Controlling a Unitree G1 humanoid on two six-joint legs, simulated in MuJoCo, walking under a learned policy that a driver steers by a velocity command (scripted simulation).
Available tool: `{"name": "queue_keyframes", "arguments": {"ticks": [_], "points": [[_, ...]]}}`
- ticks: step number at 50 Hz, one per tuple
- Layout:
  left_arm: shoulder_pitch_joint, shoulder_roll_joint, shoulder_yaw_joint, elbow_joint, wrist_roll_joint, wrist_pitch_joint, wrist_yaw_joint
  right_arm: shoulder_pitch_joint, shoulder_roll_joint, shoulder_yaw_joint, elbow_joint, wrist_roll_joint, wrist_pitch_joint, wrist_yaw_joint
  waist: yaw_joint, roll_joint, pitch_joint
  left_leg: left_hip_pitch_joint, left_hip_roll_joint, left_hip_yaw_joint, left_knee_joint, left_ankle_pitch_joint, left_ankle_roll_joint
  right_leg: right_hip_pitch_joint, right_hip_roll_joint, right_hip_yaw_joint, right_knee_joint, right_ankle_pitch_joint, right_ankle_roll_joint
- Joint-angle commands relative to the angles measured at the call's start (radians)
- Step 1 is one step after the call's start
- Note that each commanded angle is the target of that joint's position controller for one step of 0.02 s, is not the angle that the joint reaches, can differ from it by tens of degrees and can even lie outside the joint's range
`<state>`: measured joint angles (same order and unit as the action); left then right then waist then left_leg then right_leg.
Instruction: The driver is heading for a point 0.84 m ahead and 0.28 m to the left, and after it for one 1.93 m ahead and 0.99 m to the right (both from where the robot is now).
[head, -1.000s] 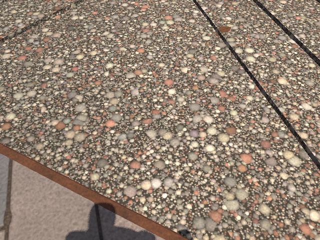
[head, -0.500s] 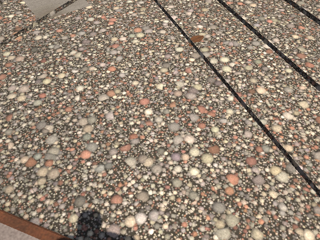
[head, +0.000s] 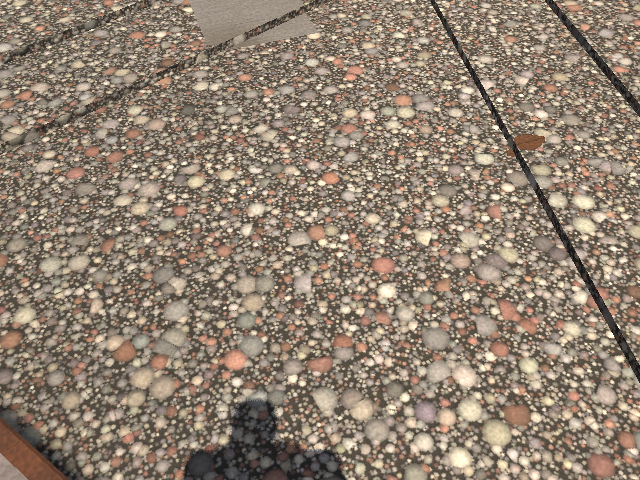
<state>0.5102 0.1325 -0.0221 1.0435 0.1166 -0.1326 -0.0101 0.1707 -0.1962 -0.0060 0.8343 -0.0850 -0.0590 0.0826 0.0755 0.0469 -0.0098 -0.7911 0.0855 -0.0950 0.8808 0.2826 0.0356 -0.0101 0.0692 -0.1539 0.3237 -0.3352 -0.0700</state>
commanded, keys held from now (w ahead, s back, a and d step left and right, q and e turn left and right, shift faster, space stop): w+q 1.00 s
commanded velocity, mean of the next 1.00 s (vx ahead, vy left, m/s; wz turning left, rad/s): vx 0.50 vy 0.00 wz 0.55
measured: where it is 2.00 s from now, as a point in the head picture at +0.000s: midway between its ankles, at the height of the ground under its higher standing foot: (198, 283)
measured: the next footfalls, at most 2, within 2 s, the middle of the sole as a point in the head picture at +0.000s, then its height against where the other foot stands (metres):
left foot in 0.32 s outside the picture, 0.15 m lower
right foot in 0.70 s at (351, 422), level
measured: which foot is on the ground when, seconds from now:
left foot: up 0.00-0.30, down 0.32-0.70, up 0.72-1.00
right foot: down 0.00-0.30, up 0.32-0.68, down 0.70-1.00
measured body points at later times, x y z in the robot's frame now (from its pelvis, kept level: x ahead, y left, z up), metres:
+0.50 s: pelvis +0.35 +0.09 -0.16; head +0.40 +0.09 +0.29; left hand +0.39 +0.37 -0.27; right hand +0.50 -0.14 -0.30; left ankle +0.35 +0.16 -0.89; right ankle +0.40 -0.09 -0.78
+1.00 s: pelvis +0.63 +0.11 -0.14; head +0.65 +0.12 +0.31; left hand +0.51 +0.36 -0.26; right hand +0.92 -0.02 -0.25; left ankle +0.63 +0.30 -0.80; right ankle +0.68 +0.00 -0.89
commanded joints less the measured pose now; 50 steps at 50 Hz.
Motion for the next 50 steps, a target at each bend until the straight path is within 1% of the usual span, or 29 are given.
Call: {"name": "queue_keyframes", "arguments": {"ticks": [1, 4, 7, 10, 11, 12, 14, 15, 16, 17, 18, 19, 20, 21, 22, 24, 25, 26, 28, 31, 33, 35, 36, 37, 38, 39, 40, 43, 50], "points": [[0.163, 0.104, 0.003, 0.032, 0.006, -0.002, 0.016, -0.077, -0.060, -0.014, -0.074, 0.014, -0.013, 0.000, 0.017, -0.083, 0.118, -0.306, 0.027, -0.061, -0.044, 0.041, 0.004, 0.228, -0.357, 0.176, -0.005, 0.461, -0.178], [0.219, 0.054, -0.020, 0.039, -0.010, -0.007, 0.027, -0.188, -0.035, -0.007, -0.098, 0.009, -0.020, 0.007, 0.056, -0.078, 0.170, -0.262, 0.027, 0.008, -0.235, 0.179, 0.025, 0.212, -0.283, 0.098, -0.001, 0.364, -0.130], [0.158, 0.106, -0.017, 0.019, -0.006, 0.005, 0.000, -0.239, -0.014, 0.013, -0.126, 0.012, -0.007, 0.021, 0.041, -0.081, 0.197, 0.140, 0.001, 0.125, -0.279, 0.204, 0.050, -0.089, -0.241, 0.007, -0.032, 0.241, -0.113], [0.176, 0.149, -0.006, 0.046, -0.031, 0.005, 0.007, -0.267, -0.063, 0.007, -0.133, 0.002, 0.018, 0.020, 0.024, -0.044, 0.259, 0.096, 0.011, 0.112, -0.388, 0.017, 0.052, 0.091, -0.269, 0.007, 0.010, 0.359, -0.085], [0.054, 0.242, 0.048, 0.019, -0.185, 0.048, 0.033, -0.315, -0.083, -0.024, -0.141, 0.199, 0.013, 0.019, 0.003, -0.017, 0.352, 0.039, -0.074, 0.120, -0.449, -0.040, 0.061, 0.094, -0.294, -0.018, 0.178, 0.614, -0.014], [0.108, 0.265, 0.051, 0.018, -0.181, 0.065, 0.047, -0.251, -0.095, -0.026, -0.121, 0.189, 0.001, 0.026, -0.008, -0.008, 0.243, 0.135, -0.094, 0.154, -0.481, 0.019, 0.069, 0.168, -0.297, -0.032, 0.334, 0.791, 0.011], [0.124, 0.226, 0.048, 0.013, -0.142, 0.076, 0.051, -0.020, -0.107, -0.055, -0.025, 0.146, 0.016, 0.028, -0.071, -0.116, 0.058, 0.470, -0.087, 0.155, -0.498, 0.115, 0.086, 0.111, -0.282, -0.013, 0.675, 0.767, 0.005], [0.035, 0.211, 0.053, -0.003, -0.136, 0.061, 0.034, 0.168, -0.135, -0.086, 0.025, 0.135, 0.027, 0.009, -0.203, -0.073, -0.015, 0.784, -0.087, 0.167, -0.574, 0.269, 0.111, -0.072, -0.210, -0.046, 0.964, 0.723, 0.038], [-0.009, 0.151, 0.051, -0.037, -0.121, 0.043, 0.023, 0.324, -0.184, -0.089, 0.111, 0.111, 0.033, -0.010, -0.249, 0.097, -0.027, 1.115, 0.027, 0.053, -0.540, 0.491, 0.194, -0.479, -0.062, -0.053, 1.450, -0.248, 0.103], [0.098, 0.084, 0.031, -0.108, -0.127, 0.001, 0.007, 0.349, -0.293, -0.096, 0.105, 0.058, 0.015, -0.034, -0.160, 0.279, -0.264, 1.510, 0.184, -0.165, -0.114, 0.969, 0.320, -0.792, -0.066, 0.172, 1.640, -0.513, 0.097], [0.033, 0.174, 0.039, -0.178, -0.161, -0.022, -0.001, 0.362, -0.283, -0.105, 0.083, 0.071, 0.016, -0.039, -0.221, 0.136, -0.424, 1.579, 0.257, -0.311, -0.203, 0.698, 0.456, -0.903, -0.096, 0.281, 1.518, -0.408, 0.127], [-0.035, 0.183, 0.039, -0.226, -0.189, -0.032, 0.004, 0.359, -0.278, -0.116, 0.084, 0.087, 0.026, -0.049, -0.211, 0.080, -0.455, 1.537, 0.261, -0.427, -0.336, 0.130, 0.462, -0.973, -0.146, 0.306, 1.447, -0.343, 0.116], [-0.083, 0.203, 0.047, -0.243, -0.182, -0.032, 0.019, 0.241, -0.256, -0.109, 0.041, 0.105, 0.027, -0.061, -0.156, -0.073, -0.357, 1.308, 0.241, -0.467, -0.455, -0.250, 0.403, -0.948, -0.179, 0.286, 1.272, -0.175, 0.105], [-0.117, 0.209, 0.066, -0.249, -0.163, -0.010, 0.039, 0.098, -0.229, -0.097, -0.007, 0.114, 0.022, -0.071, -0.093, -0.143, -0.213, 1.009, 0.251, -0.495, -0.531, -0.214, 0.382, -0.890, -0.177, 0.277, 1.194, -0.066, 0.128], [-0.106, 0.204, 0.076, -0.252, -0.138, 0.016, 0.051, 0.016, -0.228, -0.091, -0.033, 0.099, 0.019, -0.075, -0.026, -0.170, -0.135, 0.757, 0.264, -0.514, -0.570, -0.129, 0.387, -0.783, -0.203, 0.293, 1.130, -0.053, 0.169], [-0.082, 0.204, 0.088, -0.257, -0.123, 0.045, 0.056, -0.045, -0.211, -0.084, -0.059, 0.079, 0.001, -0.077, 0.024, -0.103, -0.028, 0.413, 0.216, -0.398, -0.601, -0.109, 0.345, -0.624, -0.258, 0.302, 0.926, -0.050, 0.202], [-0.137, 0.200, 0.090, -0.276, -0.112, 0.042, 0.058, -0.042, -0.212, -0.087, -0.056, 0.088, -0.010, -0.084, 0.015, -0.064, 0.005, 0.315, 0.140, -0.301, -0.604, -0.084, 0.316, -0.570, -0.253, 0.277, 0.800, 0.015, 0.201], [-0.212, 0.190, 0.085, -0.299, -0.096, 0.034, 0.056, -0.018, -0.221, -0.091, -0.054, 0.099, -0.012, -0.098, -0.007, -0.038, -0.001, 0.263, 0.057, -0.203, -0.591, -0.074, 0.279, -0.496, -0.227, 0.247, 0.664, 0.119, 0.191], [-0.329, 0.172, 0.082, -0.327, -0.102, 0.024, 0.051, 0.039, -0.209, -0.094, -0.042, 0.112, -0.004, -0.119, -0.059, 0.013, -0.040, 0.263, -0.048, -0.110, -0.550, -0.162, 0.220, -0.381, -0.144, 0.205, 0.459, 0.392, 0.178], [-0.445, 0.186, 0.086, -0.375, -0.131, 0.026, 0.036, 0.104, -0.203, -0.103, -0.033, 0.122, 0.013, -0.120, -0.101, 0.040, -0.023, 0.345, -0.027, -0.183, -0.516, -0.374, 0.192, -0.359, -0.092, 0.204, 0.312, 0.424, 0.166], [-0.438, 0.223, 0.106, -0.390, -0.133, 0.016, 0.023, 0.128, -0.183, -0.105, -0.038, 0.121, 0.018, -0.121, -0.082, 0.043, -0.017, 0.420, -0.002, -0.265, -0.454, -0.508, 0.168, -0.331, -0.093, 0.221, 0.257, 0.329, 0.133], [-0.286, 0.259, 0.130, -0.365, -0.123, 0.002, 0.018, 0.122, -0.132, -0.091, -0.055, 0.115, 0.011, -0.116, 0.005, 0.053, -0.058, 0.420, -0.049, -0.258, -0.282, -0.504, 0.118, -0.168, -0.110, 0.226, 0.234, 0.225, 0.066], [-0.139, 0.318, 0.148, -0.348, -0.112, -0.003, 0.019, 0.164, -0.055, -0.068, -0.066, 0.100, 0.004, -0.108, 0.045, -0.108, -0.169, 0.285, -0.144, -0.146, 0.048, -0.673, 0.067, 0.075, -0.288, 0.399, 0.216, 0.173, 0.001], [-0.035, 0.418, 0.171, -0.308, -0.102, 0.002, 0.006, 0.291, -0.029, -0.059, -0.104, 0.140, -0.016, -0.100, -0.013, -0.509, -0.300, -0.001, -0.224, -0.069, 0.386, -0.933, 0.034, 0.312, -0.535, 0.988, 0.000, -0.151, -0.177], [-0.081, 0.310, 0.150, -0.336, -0.111, -0.001, 0.007, 0.239, -0.152, -0.085, -0.078, 0.146, -0.015, -0.103, 0.011, -0.339, -0.211, -0.116, -0.145, -0.105, 0.506, -0.855, 0.030, 0.258, -0.513, 1.061, -0.068, -0.439, -0.157], [-0.144, 0.262, 0.136, -0.343, -0.117, 0.005, 0.014, 0.109, -0.195, -0.100, -0.103, 0.134, -0.006, -0.105, 0.027, -0.238, -0.076, -0.151, -0.108, -0.071, 0.523, -0.750, 0.037, 0.133, -0.465, 0.878, -0.069, -0.410, -0.109], [-0.215, 0.246, 0.128, -0.346, -0.110, 0.016, 0.015, 0.060, -0.184, -0.101, -0.113, 0.116, 0.005, -0.108, 0.002, -0.156, -0.015, -0.099, -0.066, -0.036, 0.478, -0.669, 0.035, -0.002, -0.414, 0.704, -0.059, -0.233, -0.082], [-0.306, 0.199, 0.120, -0.333, -0.105, 0.021, 0.014, 0.090, -0.131, -0.104, -0.114, 0.112, 0.027, -0.093, -0.072, -0.192, 0.003, 0.075, -0.009, -0.018, 0.355, -0.571, 0.031, -0.201, -0.324, 0.427, -0.113, 0.040, -0.058], [-0.234, 0.249, 0.150, -0.273, -0.115, 0.011, 0.030, -0.034, -0.099, -0.097, -0.161, 0.102, 0.037, -0.078, -0.050, -0.130, 0.002, 0.013, 0.003, -0.001, 0.045, -0.339, -0.006, -0.074, -0.358, 0.182, -0.169, 0.301, -0.085]]}}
